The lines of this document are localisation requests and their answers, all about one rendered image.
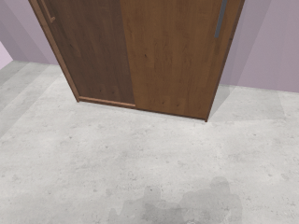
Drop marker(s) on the wardrobe door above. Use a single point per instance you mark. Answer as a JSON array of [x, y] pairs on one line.
[[173, 54], [90, 37]]

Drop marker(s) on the handle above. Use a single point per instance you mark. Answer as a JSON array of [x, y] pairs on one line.
[[45, 10], [218, 27]]

